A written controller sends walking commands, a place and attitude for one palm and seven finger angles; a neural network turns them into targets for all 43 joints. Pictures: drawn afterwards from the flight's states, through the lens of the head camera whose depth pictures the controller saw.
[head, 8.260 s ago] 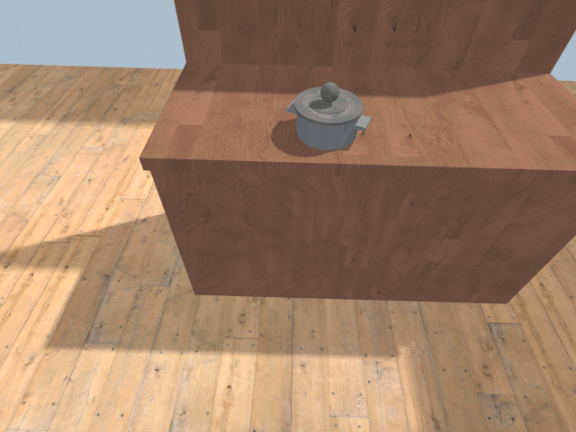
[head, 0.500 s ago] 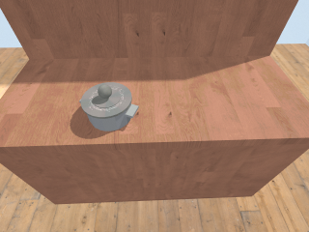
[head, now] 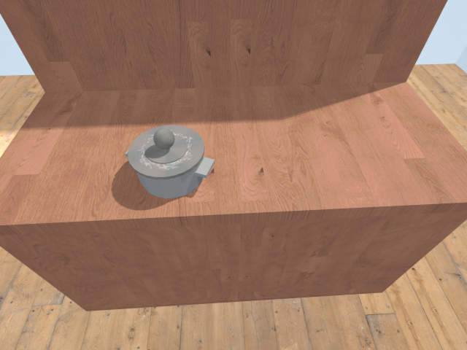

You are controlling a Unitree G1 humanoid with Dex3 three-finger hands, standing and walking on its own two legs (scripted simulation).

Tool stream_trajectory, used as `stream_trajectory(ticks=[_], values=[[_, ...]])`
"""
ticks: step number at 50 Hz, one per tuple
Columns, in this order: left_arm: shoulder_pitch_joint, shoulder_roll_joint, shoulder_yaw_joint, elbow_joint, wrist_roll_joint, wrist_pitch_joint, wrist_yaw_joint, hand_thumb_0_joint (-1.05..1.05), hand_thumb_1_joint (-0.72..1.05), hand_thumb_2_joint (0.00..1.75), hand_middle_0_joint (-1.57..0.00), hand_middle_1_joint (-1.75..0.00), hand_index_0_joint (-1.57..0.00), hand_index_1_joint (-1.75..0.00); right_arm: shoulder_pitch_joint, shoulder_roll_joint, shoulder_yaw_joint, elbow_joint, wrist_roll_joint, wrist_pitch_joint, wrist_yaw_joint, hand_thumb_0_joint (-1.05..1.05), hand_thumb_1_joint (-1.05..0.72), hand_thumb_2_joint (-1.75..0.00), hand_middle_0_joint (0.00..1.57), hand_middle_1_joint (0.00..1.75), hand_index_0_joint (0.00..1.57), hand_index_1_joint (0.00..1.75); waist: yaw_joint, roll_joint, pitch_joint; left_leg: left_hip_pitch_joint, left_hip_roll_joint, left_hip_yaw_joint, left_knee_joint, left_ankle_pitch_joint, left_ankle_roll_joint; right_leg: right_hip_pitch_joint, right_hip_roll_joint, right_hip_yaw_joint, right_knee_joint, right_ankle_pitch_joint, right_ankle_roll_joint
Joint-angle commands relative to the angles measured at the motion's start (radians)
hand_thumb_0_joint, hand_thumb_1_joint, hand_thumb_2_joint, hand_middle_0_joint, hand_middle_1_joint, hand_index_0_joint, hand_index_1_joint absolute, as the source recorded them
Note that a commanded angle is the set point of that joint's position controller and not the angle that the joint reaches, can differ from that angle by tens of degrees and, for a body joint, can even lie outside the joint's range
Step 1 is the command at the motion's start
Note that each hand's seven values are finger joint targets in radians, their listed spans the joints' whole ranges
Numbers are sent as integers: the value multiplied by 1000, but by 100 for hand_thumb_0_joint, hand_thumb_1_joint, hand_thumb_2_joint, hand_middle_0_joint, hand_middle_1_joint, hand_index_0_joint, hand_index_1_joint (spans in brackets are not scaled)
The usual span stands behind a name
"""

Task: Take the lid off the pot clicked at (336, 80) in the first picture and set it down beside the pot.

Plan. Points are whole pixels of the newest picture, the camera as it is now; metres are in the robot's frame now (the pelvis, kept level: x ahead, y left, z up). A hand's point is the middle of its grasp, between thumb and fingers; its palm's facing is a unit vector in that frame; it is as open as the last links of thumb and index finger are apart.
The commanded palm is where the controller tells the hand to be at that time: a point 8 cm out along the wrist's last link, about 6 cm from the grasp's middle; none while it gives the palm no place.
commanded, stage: look again from close up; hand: left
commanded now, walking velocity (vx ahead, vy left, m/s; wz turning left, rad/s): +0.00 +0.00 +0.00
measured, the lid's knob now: (164, 138) +0.52 +0.19 +0.06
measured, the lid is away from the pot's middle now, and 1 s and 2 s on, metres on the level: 0.00 0.00 0.00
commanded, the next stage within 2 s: lift the closed hand beside the body in 0.08 s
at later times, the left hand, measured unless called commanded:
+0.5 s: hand out of the picture +0.13 +0.17 -0.06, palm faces +0.20 -0.95 -0.23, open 5.4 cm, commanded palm +0.08 +0.23 -0.03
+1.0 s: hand out of the picture +0.11 +0.22 -0.01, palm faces +0.30 -0.88 -0.37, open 3.1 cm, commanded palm +0.07 +0.25 +0.03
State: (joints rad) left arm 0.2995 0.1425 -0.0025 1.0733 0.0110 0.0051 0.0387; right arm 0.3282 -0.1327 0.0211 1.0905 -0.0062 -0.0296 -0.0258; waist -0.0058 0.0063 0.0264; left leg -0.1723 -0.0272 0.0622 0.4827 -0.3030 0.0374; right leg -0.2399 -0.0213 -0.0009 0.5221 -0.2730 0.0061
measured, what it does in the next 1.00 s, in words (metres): stands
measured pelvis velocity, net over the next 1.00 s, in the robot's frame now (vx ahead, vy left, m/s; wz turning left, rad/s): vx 0.00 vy -0.02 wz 0.05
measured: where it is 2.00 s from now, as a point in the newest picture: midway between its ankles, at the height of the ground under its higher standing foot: outside the picture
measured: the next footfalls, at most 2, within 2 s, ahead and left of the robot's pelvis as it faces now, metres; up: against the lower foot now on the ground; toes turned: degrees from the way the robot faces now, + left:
none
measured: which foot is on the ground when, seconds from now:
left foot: down 0.00-1.00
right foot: down 0.00-1.00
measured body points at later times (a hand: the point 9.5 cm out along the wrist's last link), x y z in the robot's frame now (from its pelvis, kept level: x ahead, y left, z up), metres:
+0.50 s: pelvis -0.01 -0.01 +0.00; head -0.03 -0.02 +0.45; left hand +0.12 +0.22 -0.04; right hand +0.19 -0.25 -0.06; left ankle -0.03 +0.09 -0.74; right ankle +0.00 -0.12 -0.74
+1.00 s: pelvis +0.00 -0.02 +0.00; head +0.00 -0.03 +0.45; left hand +0.09 +0.27 +0.01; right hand +0.17 -0.22 -0.10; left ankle -0.03 +0.09 -0.74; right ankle +0.00 -0.12 -0.74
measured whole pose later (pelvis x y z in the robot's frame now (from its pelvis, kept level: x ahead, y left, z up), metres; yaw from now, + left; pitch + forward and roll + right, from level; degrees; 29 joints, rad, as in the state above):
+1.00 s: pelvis +0.00 -0.02 +0.00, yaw +3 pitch -1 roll +0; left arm 0.63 0.23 0.12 -0.05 -0.01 -0.03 0.09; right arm 0.25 -0.18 0.01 0.65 0.01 -0.17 -0.06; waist 0.04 0.05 0.01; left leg -0.19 -0.01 0.00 0.52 -0.31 0.02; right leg -0.21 -0.01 -0.07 0.51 -0.28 -0.01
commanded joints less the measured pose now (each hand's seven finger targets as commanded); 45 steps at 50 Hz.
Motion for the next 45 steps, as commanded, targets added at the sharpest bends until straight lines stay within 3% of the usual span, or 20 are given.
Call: stream_trajectory(ticks=[1, 8, 9, 10, 11, 12, 13, 14, 15, 16, 17, 19, 24, 25, 27, 30, 34, 38, 41, 45], values=[[71, 94, 13, -26, 1, -19, 5, 0, 90, 90, -20, -30, -20, -30, 51, -95, -22, -19, -1, -14, -11, 0, -90, -90, 20, 30, 20, 30, 9, 2, 42, -32, 127, -115, -109, 192, 6, 7, -67, 72, -74, 153, -48], [80, 88, 13, -12, 1, -19, 5, 0, 90, 90, -20, -30, -20, -30, 39, -95, -24, -6, 0, -13, -15, 0, -90, -90, 20, 30, 20, 30, 9, 14, 37, -3, 130, -110, -106, 213, 7, 3, -68, 73, -82, 172, -48], [140, 119, 18, 34, 13, -41, 41, 0, 90, 90, -20, -30, -20, -30, -58, -141, -34, -69, 7, -10, -6, 0, -90, -90, 20, 30, 20, 30, 40, -99, 21, -62, 156, -80, 74, 370, -19, 40, -112, 89, -84, 516, -28], [-537, 255, -18, -1242, -109, -193, 45, 0, 90, 90, -24, -35, -24, -35, -73, -260, -36, -411, 74, -193, -4, 0, -90, -90, 20, 30, 20, 30, 17, 67, -444, 124, 43, -122, -69, 373, -44, 168, -50, 26, -12, 414, -44], [-147, 217, 6, -1045, -46, -106, 92, 0, 90, 90, -29, -40, -29, -40, -146, -191, -27, -351, 77, -260, -49, 0, -90, -90, 20, 30, 20, 30, 34, 237, -415, 173, 78, -108, -59, 447, -51, 99, -16, 17, -1, 270, -62], [61, 66, -86, -952, -66, 19, 121, 0, 90, 90, -33, -44, -33, -44, -165, -180, -31, -348, 96, -277, -33, 0, -90, -90, 20, 30, 20, 30, 30, 242, -258, 90, 74, -108, -65, 408, -75, 35, -20, -41, -22, 179, -48], [60, -14, -149, -949, -57, 43, 109, 0, 90, 90, -38, -49, -38, -49, -140, -196, -27, -337, 79, -300, -20, 0, -90, -90, 20, 30, 20, 30, 9, 152, -134, 60, 56, -110, -76, 333, -53, 38, -5, -57, -69, 183, -41], [79, 1, -125, -866, -30, 37, 109, 0, 90, 90, -42, -54, -42, -54, -152, -208, -30, -344, 58, -309, -15, 0, -90, -90, 20, 30, 20, 30, -8, 39, -30, 20, 55, -123, -80, 292, -37, 3, 5, -74, -82, 171, -36], [163, -12, -101, -727, -9, 37, 102, 0, 90, 90, -46, -59, -46, -59, -151, -215, -47, -356, 38, -296, -7, 0, -90, -90, 20, 30, 20, 30, 1, -83, 33, -36, 51, -124, -78, 262, -25, -30, 12, -94, -90, 148, -29], [204, 8, -62, -671, 1, 25, 90, 0, 90, 90, -51, -64, -51, -64, -149, -221, -66, -378, 30, -278, 5, 0, -90, -90, 20, 30, 20, 30, 12, -151, 55, -77, 51, -126, -74, 236, -22, -44, 12, -98, -83, 125, -25], [320, 42, -1, -669, 1, 10, 81, 0, 90, 90, -55, -68, -55, -68, -170, -220, -82, -414, 28, -267, 14, 0, -90, -90, 20, 30, 20, 30, 48, -150, 11, -85, 49, -110, -73, 234, -27, -7, 5, -93, -80, 122, -28], [390, 122, 80, -872, -8, -33, 61, 0, 90, 90, -64, -78, -64, -78, -210, -206, -87, -499, 25, -249, 23, 0, -90, -90, 20, 30, 20, 30, 78, -126, -45, -87, 34, -82, -75, 209, -32, 53, -1, -73, -78, 108, -27], [272, 162, 124, -1020, -22, -95, 43, 0, 90, 90, -86, -102, -86, -102, -237, -191, -79, -619, 35, -198, 4, 0, -90, -90, 20, 30, 20, 30, 31, -32, 71, -139, 12, -41, -51, 62, -24, -33, 2, -38, -115, 19, -23], [261, 166, 135, -1059, -28, -109, 40, 0, 90, 90, -90, -107, -90, -107, -229, -188, -77, -636, 35, -191, -1, 0, -90, -90, 20, 30, 20, 30, 32, -24, 42, -126, 8, -38, -47, 52, -21, -29, 3, -31, -120, 8, -23], [215, 197, 153, -1177, -32, -129, 43, 0, 90, 90, -99, -116, -99, -116, -220, -183, -73, -665, 30, -189, -13, 0, -90, -90, 20, 30, 20, 30, 26, 65, -26, -84, 5, -30, -33, 69, -19, -16, 1, -26, -121, 42, -23], [222, 164, 126, -1195, -34, -122, 46, 0, 90, 90, -112, -131, -112, -131, -208, -174, -63, -678, 21, -183, -29, 0, -90, -90, 20, 30, 20, 30, 17, 23, -65, -68, 1, -29, -15, 107, -10, 1, 7, -21, -113, 100, -19], [217, 175, 133, -1231, -32, -114, 48, 0, 90, 90, -130, -150, -130, -150, -207, -176, -58, -680, 16, -179, -39, 0, -90, -90, 20, 30, 20, 30, 17, 43, -83, -49, 2, -35, -6, 135, -7, 10, 7, -27, -110, 136, -17], [250, 201, 170, -1246, -31, -102, 54, 0, 90, 90, -130, -150, -130, -150, -223, -175, -53, -670, 11, -180, -46, 0, -90, -90, 20, 30, 20, 30, 28, -10, -90, -51, 8, -50, -17, 154, -4, 39, 7, -38, -107, 145, -15], [306, 212, 192, -1271, -28, -100, 57, 0, 90, 90, -130, -150, -130, -150, -235, -170, -53, -657, 11, -187, -47, 0, -90, -90, 20, 30, 20, 30, 48, -3, -98, -37, 14, -52, -24, 197, -3, 64, 4, -42, -100, 173, -17], [329, 224, 210, -1289, -23, -99, 60, 0, 90, 90, -130, -150, -130, -150, -245, -168, -55, -637, 11, -197, -47, 0, -90, -90, 20, 30, 20, 30, 54, 6, -89, -31, 21, -58, -35, 219, -4, 69, 2, -49, -97, 176, -16]])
